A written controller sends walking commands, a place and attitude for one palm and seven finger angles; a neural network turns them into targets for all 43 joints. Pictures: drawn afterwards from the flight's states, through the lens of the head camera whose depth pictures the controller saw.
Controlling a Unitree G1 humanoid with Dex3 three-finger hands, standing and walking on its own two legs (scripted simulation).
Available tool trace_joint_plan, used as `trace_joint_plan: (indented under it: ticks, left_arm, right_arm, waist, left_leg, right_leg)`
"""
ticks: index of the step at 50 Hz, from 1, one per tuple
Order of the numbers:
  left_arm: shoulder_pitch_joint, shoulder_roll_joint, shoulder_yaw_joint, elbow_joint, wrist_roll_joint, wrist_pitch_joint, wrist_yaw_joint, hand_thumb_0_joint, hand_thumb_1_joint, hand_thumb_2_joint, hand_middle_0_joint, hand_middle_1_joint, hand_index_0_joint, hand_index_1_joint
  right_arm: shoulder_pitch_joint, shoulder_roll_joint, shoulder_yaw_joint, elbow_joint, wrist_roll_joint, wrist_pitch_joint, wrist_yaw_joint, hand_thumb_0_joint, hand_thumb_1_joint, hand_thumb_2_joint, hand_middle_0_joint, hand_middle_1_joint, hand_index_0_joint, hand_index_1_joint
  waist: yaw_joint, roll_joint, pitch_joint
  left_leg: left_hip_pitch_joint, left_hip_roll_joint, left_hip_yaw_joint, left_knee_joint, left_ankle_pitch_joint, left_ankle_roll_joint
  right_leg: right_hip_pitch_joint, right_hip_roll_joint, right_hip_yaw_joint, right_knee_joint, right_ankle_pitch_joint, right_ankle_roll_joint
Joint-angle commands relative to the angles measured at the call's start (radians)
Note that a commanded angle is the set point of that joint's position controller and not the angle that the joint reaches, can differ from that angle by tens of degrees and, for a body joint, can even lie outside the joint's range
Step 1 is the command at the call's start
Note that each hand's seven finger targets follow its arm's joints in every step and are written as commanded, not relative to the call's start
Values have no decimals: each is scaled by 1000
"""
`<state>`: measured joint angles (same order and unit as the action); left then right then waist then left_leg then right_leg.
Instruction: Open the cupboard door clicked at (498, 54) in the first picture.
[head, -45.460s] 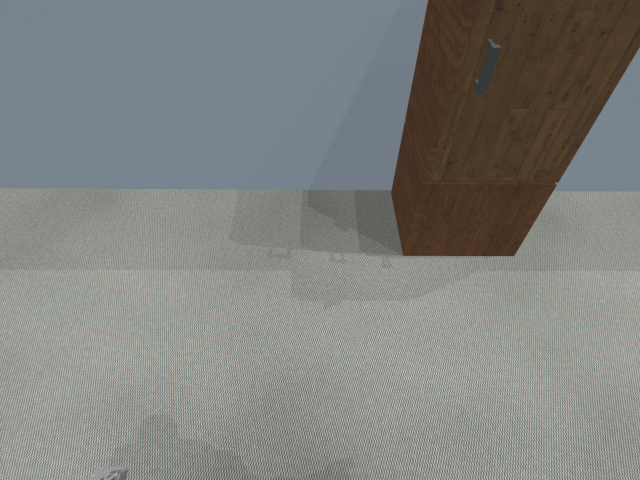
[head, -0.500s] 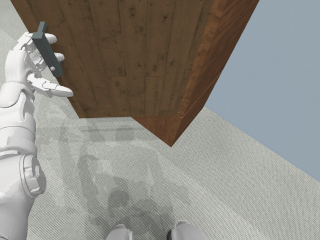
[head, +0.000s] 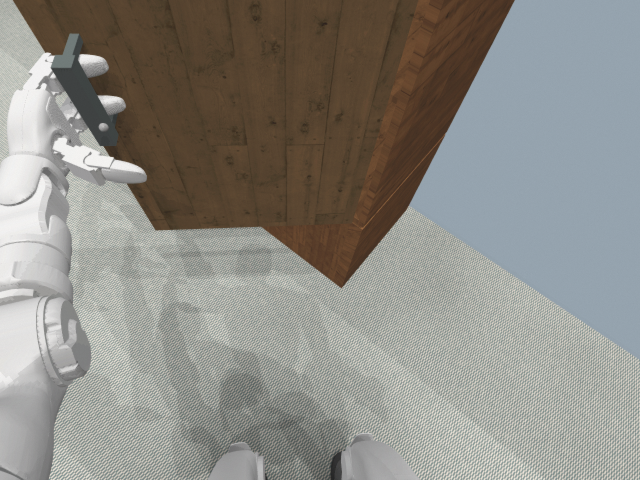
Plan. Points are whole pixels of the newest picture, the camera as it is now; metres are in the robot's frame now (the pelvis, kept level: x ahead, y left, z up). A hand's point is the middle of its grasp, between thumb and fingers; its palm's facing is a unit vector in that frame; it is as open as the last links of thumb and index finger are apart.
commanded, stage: close the thumb around the handle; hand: left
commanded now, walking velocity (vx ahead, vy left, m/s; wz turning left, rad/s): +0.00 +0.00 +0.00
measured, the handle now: (92, 93) +0.57 +0.24 +0.09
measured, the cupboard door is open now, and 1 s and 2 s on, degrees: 43 44 84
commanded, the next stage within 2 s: pull the door open along its arc in 0.78 s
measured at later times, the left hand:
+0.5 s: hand (104, 123) +0.52 +0.22 +0.10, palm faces -0.01 -1.00 +0.00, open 9.2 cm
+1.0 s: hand (103, 124) +0.52 +0.22 +0.10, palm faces -0.01 -1.00 +0.00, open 5.5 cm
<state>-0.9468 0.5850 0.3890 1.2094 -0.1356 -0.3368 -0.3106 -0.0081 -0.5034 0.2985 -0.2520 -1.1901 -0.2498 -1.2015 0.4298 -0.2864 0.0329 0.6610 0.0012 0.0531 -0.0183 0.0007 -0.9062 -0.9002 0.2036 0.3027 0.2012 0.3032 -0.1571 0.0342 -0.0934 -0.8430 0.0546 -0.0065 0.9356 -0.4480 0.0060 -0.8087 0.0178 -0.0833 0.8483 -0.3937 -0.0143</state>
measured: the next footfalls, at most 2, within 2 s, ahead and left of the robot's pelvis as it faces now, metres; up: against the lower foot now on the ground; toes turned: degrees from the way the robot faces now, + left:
none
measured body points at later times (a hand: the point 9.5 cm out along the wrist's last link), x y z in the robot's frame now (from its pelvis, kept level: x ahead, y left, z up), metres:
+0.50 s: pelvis +0.00 +0.01 +0.00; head +0.13 +0.02 +0.43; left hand +0.51 +0.27 +0.10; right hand +0.00 -0.26 -0.11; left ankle -0.01 +0.11 -0.69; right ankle +0.00 -0.12 -0.69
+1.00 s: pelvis +0.01 +0.01 +0.00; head +0.13 +0.03 +0.43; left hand +0.51 +0.27 +0.10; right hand +0.00 -0.26 -0.11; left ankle -0.01 +0.11 -0.69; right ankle +0.00 -0.12 -0.69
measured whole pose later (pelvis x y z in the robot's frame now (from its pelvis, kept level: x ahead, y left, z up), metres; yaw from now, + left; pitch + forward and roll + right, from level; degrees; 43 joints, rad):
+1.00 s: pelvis +0.01 +0.01 +0.00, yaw -1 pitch +21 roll -3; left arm -0.90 0.58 0.44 1.17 -0.12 -0.33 -0.34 0.01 0.76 0.81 -0.35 -1.35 -0.37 -1.35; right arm 0.42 -0.28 0.04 0.62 0.00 0.08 -0.01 0.00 -0.91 -0.90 0.20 0.30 0.20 0.30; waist -0.17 0.04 -0.11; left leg -0.83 0.06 0.02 0.93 -0.46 0.02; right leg -0.80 0.02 -0.05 0.84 -0.39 0.00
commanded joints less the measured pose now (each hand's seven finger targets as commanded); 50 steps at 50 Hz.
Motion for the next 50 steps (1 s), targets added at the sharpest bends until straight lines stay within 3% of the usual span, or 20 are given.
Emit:
trace_joint_plan:
  ticks: [1,4,7,9,16,18,20,21,22,27,29,31,34,37,39,41,43,44,45,50]
  left_arm:
    - [-499,174,-32,-207,3,-63,-41,0,-500,300,-300,-1200,-300,-1200]
    - [-516,181,-19,-246,-2,-72,-41,0,-500,300,-300,-1200,-300,-1200]
    - [-514,131,-53,-230,-7,-69,-39,0,-332,372,-312,-1218,-312,-1218]
    - [-519,170,-25,-223,-1,-66,-36,0,-220,420,-320,-1230,-320,-1230]
    - [-505,191,-18,-179,2,-47,-49,0,172,588,-348,-1272,-348,-1272]
    - [-514,228,9,-195,0,-52,-49,0,284,636,-356,-1284,-356,-1284]
    - [-504,199,-8,-208,2,-54,-53,0,396,684,-364,-1296,-364,-1296]
    - [-480,214,14,-213,0,-54,-51,0,452,708,-368,-1302,-368,-1302]
    - [-482,212,13,-217,-6,-59,-50,0,508,732,-372,-1308,-372,-1308]
    - [-474,176,-6,-249,-6,-59,-41,0,788,852,-392,-1338,-392,-1338]
    - [-468,196,11,-257,-3,-59,-34,0,900,900,-400,-1350,-400,-1350]
    - [-452,146,-21,-250,-7,-52,-35,0,900,900,-400,-1350,-400,-1350]
    - [-434,216,34,-240,-4,-56,-34,0,900,900,-400,-1350,-400,-1350]
    - [-440,197,16,-221,-4,-55,-39,0,900,900,-400,-1350,-400,-1350]
    - [-439,228,37,-226,0,-56,-36,0,900,900,-400,-1350,-400,-1350]
    - [-427,205,28,-278,-5,-64,-39,0,900,900,-400,-1350,-400,-1350]
    - [-408,172,10,-267,-12,-65,-36,0,900,900,-400,-1350,-400,-1350]
    - [-411,191,26,-255,-13,-64,-33,0,900,900,-400,-1350,-400,-1350]
    - [-406,302,99,-238,0,-65,-29,0,900,900,-400,-1350,-400,-1350]
    - [-295,269,92,-282,-19,-71,-56,0,900,900,-400,-1350,-400,-1350]
  right_arm:
    - [165,-176,-57,-38,-3,-16,-16,0,-900,-900,200,300,200,300]
    - [171,-177,-61,-36,-7,-20,-16,0,-900,-900,200,300,200,300]
    - [170,-172,-60,-37,-6,-22,-15,0,-900,-900,200,300,200,300]
    - [172,-178,-62,-32,-7,-21,-15,0,-900,-900,200,300,200,300]
    - [165,-177,-53,-46,-4,-18,-17,0,-900,-900,200,300,200,300]
    - [167,-179,-53,-50,-5,-19,-18,0,-900,-900,200,300,200,300]
    - [169,-174,-54,-56,-7,-18,-15,0,-900,-900,200,300,200,300]
    - [171,-176,-56,-59,-8,-17,-13,0,-900,-900,200,300,200,300]
    - [176,-177,-55,-60,-9,-16,-13,0,-900,-900,200,300,200,300]
    - [174,-172,-61,-65,-7,-8,-9,0,-900,-900,200,300,200,300]
    - [180,-175,-63,-57,-8,-3,-7,0,-900,-900,200,300,200,300]
    - [172,-171,-63,-58,-8,-3,-5,0,-900,-900,200,300,200,300]
    - [176,-178,-63,-59,-8,1,-7,0,-900,-900,200,300,200,300]
    - [174,-174,-59,-62,-7,1,-10,0,-900,-900,200,300,200,300]
    - [175,-176,-60,-62,-7,4,-11,0,-900,-900,200,300,200,300]
    - [173,-173,-65,-68,-9,2,-8,0,-900,-900,200,300,200,300]
    - [169,-169,-64,-66,-9,4,-4,0,-900,-900,200,300,200,300]
    - [172,-172,-65,-63,-9,5,-4,0,-900,-900,200,300,200,300]
    - [174,-186,-65,-64,-8,10,-10,0,-900,-900,200,300,200,300]
    - [148,-174,-61,-103,-3,15,-9,0,-900,-900,200,300,200,300]
  waist:
    - [-64,121,-415]
    - [-55,157,-476]
    - [-68,135,-434]
    - [-64,132,-462]
    - [-68,110,-427]
    - [-59,128,-456]
    - [-54,163,-468]
    - [-41,154,-480]
    - [-48,131,-488]
    - [-46,159,-479]
    - [-39,146,-501]
    - [-48,136,-468]
    - [-33,126,-485]
    - [-42,116,-432]
    - [-32,138,-460]
    - [-22,164,-496]
    - [-28,158,-490]
    - [-31,117,-465]
    - [-17,101,-465]
    - [16,125,-492]
  left_leg:
    - [348,-29,-47,-79,401,26]
    - [405,-26,-53,-69,462,21]
    - [399,-25,-57,-71,459,23]
    - [397,-25,-55,-66,453,22]
    - [336,-28,-46,-66,422,26]
    - [342,-29,-46,-63,434,25]
    - [378,-25,-50,-61,477,19]
    - [383,-24,-52,-60,486,17]
    - [386,-24,-54,-57,505,21]
    - [416,-20,-57,-59,541,17]
    - [435,-15,-64,-60,565,12]
    - [422,-17,-56,-64,539,14]
    - [398,-20,-51,-64,536,16]
    - [377,-22,-53,-74,505,18]
    - [388,-21,-54,-72,525,14]
    - [433,-17,-55,-70,574,9]
    - [447,-15,-58,-66,595,8]
    - [421,-14,-58,-69,570,11]
    - [382,-15,-54,-69,546,14]
    - [389,-21,-35,-80,572,14]
  right_leg:
    - [137,37,48,-78,341,-5]
    - [132,37,47,-67,368,-8]
    - [106,39,39,-70,352,-8]
    - [115,38,45,-69,355,-5]
    - [138,36,49,-67,362,-3]
    - [148,35,52,-60,370,-4]
    - [130,37,44,-54,380,-7]
    - [134,38,40,-52,379,-8]
    - [143,41,40,-49,394,-9]
    - [116,43,34,-50,390,-9]
    - [125,43,33,-50,400,-6]
    - [118,44,32,-60,391,-4]
    - [155,43,38,-55,413,-6]
    - [142,42,32,-59,385,-9]
    - [148,41,35,-54,397,-8]
    - [149,41,33,-53,410,-8]
    - [133,43,31,-56,412,-6]
    - [142,45,29,-57,409,-5]
    - [171,43,37,-54,416,-6]
    - [230,41,40,-52,461,-7]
